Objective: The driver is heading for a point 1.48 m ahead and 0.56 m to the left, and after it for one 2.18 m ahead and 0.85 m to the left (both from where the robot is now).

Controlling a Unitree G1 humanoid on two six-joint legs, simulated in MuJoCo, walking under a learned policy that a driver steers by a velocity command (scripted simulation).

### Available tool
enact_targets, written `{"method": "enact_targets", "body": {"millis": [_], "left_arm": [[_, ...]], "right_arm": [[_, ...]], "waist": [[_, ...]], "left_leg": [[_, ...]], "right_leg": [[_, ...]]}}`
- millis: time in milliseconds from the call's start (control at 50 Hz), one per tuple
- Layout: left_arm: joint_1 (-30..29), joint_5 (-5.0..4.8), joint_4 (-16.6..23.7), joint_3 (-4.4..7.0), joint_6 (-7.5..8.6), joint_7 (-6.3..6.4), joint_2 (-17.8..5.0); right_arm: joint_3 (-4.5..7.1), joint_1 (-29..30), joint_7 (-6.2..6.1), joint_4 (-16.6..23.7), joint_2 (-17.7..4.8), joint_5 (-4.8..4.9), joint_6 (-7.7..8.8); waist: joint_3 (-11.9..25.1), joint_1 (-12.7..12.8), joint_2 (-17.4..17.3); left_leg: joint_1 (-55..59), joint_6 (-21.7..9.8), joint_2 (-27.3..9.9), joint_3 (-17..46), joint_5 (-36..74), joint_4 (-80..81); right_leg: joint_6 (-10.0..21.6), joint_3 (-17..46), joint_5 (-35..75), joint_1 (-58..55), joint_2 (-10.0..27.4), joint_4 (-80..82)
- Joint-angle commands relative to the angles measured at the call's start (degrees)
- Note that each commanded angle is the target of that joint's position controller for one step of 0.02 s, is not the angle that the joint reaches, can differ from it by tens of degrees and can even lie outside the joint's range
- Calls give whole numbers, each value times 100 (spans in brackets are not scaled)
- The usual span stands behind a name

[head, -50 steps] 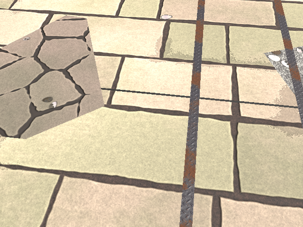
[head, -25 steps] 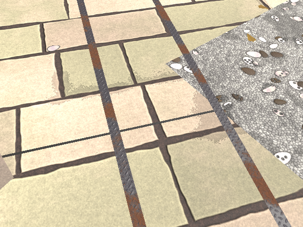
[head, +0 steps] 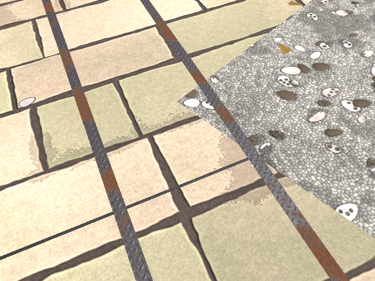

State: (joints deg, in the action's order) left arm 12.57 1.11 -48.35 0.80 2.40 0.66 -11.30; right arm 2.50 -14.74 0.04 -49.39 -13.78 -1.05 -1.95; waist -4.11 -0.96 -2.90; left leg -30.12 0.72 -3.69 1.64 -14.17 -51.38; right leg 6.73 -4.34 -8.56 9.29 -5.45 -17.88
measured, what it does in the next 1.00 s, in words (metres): steps on the spot, turning left: left foot, then right foot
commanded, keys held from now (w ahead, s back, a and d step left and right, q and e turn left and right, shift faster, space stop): q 0.68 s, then no key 0.32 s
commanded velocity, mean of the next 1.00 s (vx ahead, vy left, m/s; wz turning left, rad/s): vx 0.02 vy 0.00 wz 0.41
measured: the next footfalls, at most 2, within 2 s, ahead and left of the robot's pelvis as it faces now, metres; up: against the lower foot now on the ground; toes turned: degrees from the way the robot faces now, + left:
left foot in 0.30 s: +0.04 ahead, +0.13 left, +0.00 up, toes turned +12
right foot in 0.82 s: +0.13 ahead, -0.05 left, +0.00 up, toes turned +30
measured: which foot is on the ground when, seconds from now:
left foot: up 0.00-0.28, down 0.30-0.82, up 0.84-1.00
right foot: down 0.00-0.30, up 0.32-0.80, down 0.82-1.00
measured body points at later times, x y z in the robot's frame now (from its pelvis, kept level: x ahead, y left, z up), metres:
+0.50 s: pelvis +0.03 +0.05 +0.00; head +0.06 +0.09 +0.45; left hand +0.06 +0.35 -0.13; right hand +0.20 -0.20 -0.10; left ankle +0.00 +0.12 -0.75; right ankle +0.05 -0.09 -0.67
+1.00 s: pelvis +0.04 +0.01 +0.00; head +0.08 +0.00 +0.45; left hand +0.03 +0.30 -0.10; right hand +0.27 -0.18 -0.14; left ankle -0.06 +0.11 -0.69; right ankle +0.10 -0.07 -0.75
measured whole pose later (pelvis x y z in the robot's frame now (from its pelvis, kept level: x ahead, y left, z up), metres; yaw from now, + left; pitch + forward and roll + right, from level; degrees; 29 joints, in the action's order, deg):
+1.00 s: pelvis +0.04 +0.01 +0.00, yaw +28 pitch +0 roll +1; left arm 11.1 1.0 -42.6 0.2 -0.4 1.6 -13.6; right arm 3.5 -11.7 0.4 -44.0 -17.6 -0.7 -3.7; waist -3.4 -0.1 -3.1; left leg -18.9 1.5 5.9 7.7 -26.2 -49.9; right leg 2.5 0.8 -11.6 11.8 -1.1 -23.7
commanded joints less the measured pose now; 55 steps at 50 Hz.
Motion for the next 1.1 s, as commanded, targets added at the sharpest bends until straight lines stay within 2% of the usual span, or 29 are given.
{"method": "enact_targets", "body": {"millis": [20, 100, 160, 220, 260, 280, 300, 320, 340, 360, 380, 400, 420, 480, 560, 660, 740, 780, 800, 820, 840, 860, 880, 900, 920, 940, 980, 1060, 1100], "left_arm": [[186, -8, 210, 210, -11, 101, -899], [377, 26, 165, 254, -129, 161, -922], [370, 27, 169, 311, -186, 170, -1003], [310, 23, 180, 381, -238, 161, -1134], [205, -2, 187, 430, -277, 161, -1229], [199, -9, 199, 443, -279, 159, -1226], [189, 5, 404, 381, -277, 129, -977], [-167, -15, 678, 295, -365, 166, -657], [-185, 61, 612, 298, -446, 159, -764], [-117, -18, 608, 277, -447, 143, -718], [-177, -52, 571, 314, -415, 129, -865], [-210, 14, 595, 369, -404, 107, -1035], [-76, 54, 540, 381, -409, 69, -1069], [-47, 9, 621, 353, -451, 15, -952], [-320, -2, 804, 332, -505, 49, -961], [-539, -34, 1000, 293, -459, 70, -984], [-313, -98, 1028, 260, -388, 108, -1009], [3, -98, 965, 236, -338, 138, -950], [179, -51, 918, 226, -289, 172, -928], [113, 44, 971, 258, -240, 226, -1226], [-288, 27, 1157, 318, -244, 198, -1743], [-24, 16, 1034, 315, -259, 134, -1593], [-166, -19, 1035, 217, -241, 92, -1276], [-456, -30, 1046, 158, -228, 76, -1071], [-593, -7, 1056, 132, -217, 90, -1018], [-564, -2, 1017, 129, -204, 114, -1025], [-326, -13, 889, 123, -197, 114, -1021], [-53, 8, 661, 152, -231, 57, -1117], [-49, -6, 566, 176, -273, 40, -1167]], "right_arm": [[123, -151, -3, 247, -477, -24, -20], [120, 48, 30, 396, -395, -42, -44], [119, 86, 40, 503, -340, -7, -57], [125, 92, 53, 628, -317, 57, -39], [123, -56, 68, 675, -303, 65, 26], [162, -191, 54, 680, -477, 16, 88], [320, -431, 15, 713, -1161, -83, 160], [473, -781, 18, 656, -1691, 29, 146], [429, -1039, -8, 552, -1441, 125, 125], [409, -630, -42, 639, -1316, 117, 79], [339, -83, -73, 751, -1075, 98, 7], [297, 225, -93, 855, -971, 139, -15], [277, 291, -80, 898, -916, 120, -21], [349, -28, -41, 850, -1132, 124, 35], [385, -206, -46, 859, -1232, 72, 26], [436, -157, -13, 979, -1357, 12, -25], [420, 94, 17, 1069, -1309, -15, -51], [387, 310, 4, 1088, -1250, 32, -65], [344, 408, -20, 1104, -1159, 91, -62], [246, 200, -31, 1125, -847, 89, -33], [181, -173, -62, 1175, -603, 103, -21], [299, -174, -105, 1027, -1065, -20, -77], [327, -144, -89, 949, -1112, 2, -99], [312, -121, -54, 858, -1024, 18, -113], [293, -116, -13, 819, -962, 21, -125], [270, -139, 25, 780, -915, 19, -135], [201, -23, 46, 720, -798, 40, -141], [66, 246, -6, 617, -623, 96, -172], [37, 106, -56, 461, -607, 117, -144]], "waist": [[544, 78, 762], [401, 187, 676], [409, 217, 708], [512, 219, 809], [596, 30, 749], [706, -95, 499], [889, -81, -581], [740, -277, -1285], [794, -275, -233], [629, -143, -419], [275, 61, -160], [251, 154, -238], [416, 182, -267], [695, 110, -94], [595, -43, -356], [588, -119, -423], [693, -40, -536], [691, 170, -491], [652, 302, -357], [683, 141, 432], [622, -132, 1544], [720, 54, 1302], [515, -48, 960], [342, -143, 862], [351, -168, 1072], [385, -144, 1243], [498, -13, 1171], [592, 200, 1319], [593, 101, 1281]], "left_leg": [[353, -32, 34, -68, -32, 153], [213, -79, 67, -227, -685, 357], [389, -153, 153, -392, -1067, 660], [709, -261, 290, -573, -1168, 1206], [1315, -379, 387, -636, -400, 2227], [1888, -505, 256, -266, 496, 2903], [2778, -875, -888, 1291, 2352, 3213], [2921, -1954, -2039, 2702, 5044, 3143], [3091, -2199, -1838, 2113, 5366, 2915], [2761, -2172, -1577, 1908, 4469, 3065], [2468, -1822, -1111, 1541, 3670, 3234], [2487, -1596, -847, 1380, 3515, 3243], [2543, -1512, -675, 1215, 3849, 3185], [2782, -1463, -619, 1274, 3950, 3089], [2770, -1471, -597, 1665, 3225, 3100], [2436, -1460, -546, 2177, 2582, 2998], [2192, -1281, -481, 2385, 2937, 2772], [1937, -1010, -314, 2426, 2668, 2601], [1623, -751, -120, 2380, 1998, 2444], [1214, -425, 272, 1954, 739, 1865], [506, -175, 1317, 944, -1501, 1108], [802, -129, 1130, 735, -2139, 111], [861, -118, 1044, 832, -1865, -269], [930, -60, 945, 828, -1497, -415], [951, -6, 948, 749, -1268, -438], [953, 63, 950, 676, -1184, -366], [1021, 160, 918, 524, -1204, 89], [1531, 123, 727, 101, -1249, 1606], [1941, 21, 722, -60, -590, 2604]], "right_leg": [[328, 508, 3120, -325, 1834, 288], [684, 613, 2742, -634, 2111, 83], [753, 615, 2899, -755, 2216, -169], [649, 560, 3142, -875, 2262, -534], [326, 292, 2907, -677, 2120, -1045], [-14, 48, 2275, -283, 1902, -1583], [-432, -422, 420, 863, 1327, -2920], [-703, -274, -2975, 2126, 198, -3878], [-766, 389, -2913, 2258, 487, -4688], [-812, 498, -2528, 2382, 510, -4879], [-851, 613, -1990, 2445, 652, -4704], [-883, 614, -1676, 2473, 666, -4530], [-940, 540, -1489, 2336, 603, -4562], [-1019, 552, -1322, 2294, 553, -4350], [-1039, 627, -1347, 2383, 553, -3728], [-953, 721, -1413, 1965, 437, -3044], [-782, 663, -1494, 1172, 329, -2275], [-676, 597, -978, 431, 297, -1207], [-608, 665, -312, -121, 407, -281], [-426, 1614, -334, -504, 1317, 320], [131, 3095, 1045, -606, 2570, 488], [736, 3197, 1358, -51, 2797, 290], [747, 2805, 1266, 175, 2493, 289], [555, 2282, 1081, 337, 2110, 280], [376, 1913, 1153, 278, 1815, 261], [335, 1685, 1501, 133, 1664, 189], [350, 1498, 1893, -195, 1581, 37], [382, 1560, 1759, -453, 1576, -162], [295, 1577, 1805, -389, 1512, -331]]}}
Keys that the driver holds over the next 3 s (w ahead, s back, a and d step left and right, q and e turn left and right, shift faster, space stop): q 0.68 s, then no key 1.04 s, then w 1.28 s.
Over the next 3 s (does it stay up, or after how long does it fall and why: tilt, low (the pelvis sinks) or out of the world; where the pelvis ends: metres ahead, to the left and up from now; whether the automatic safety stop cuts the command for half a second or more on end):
stays up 0.55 0.25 -0.01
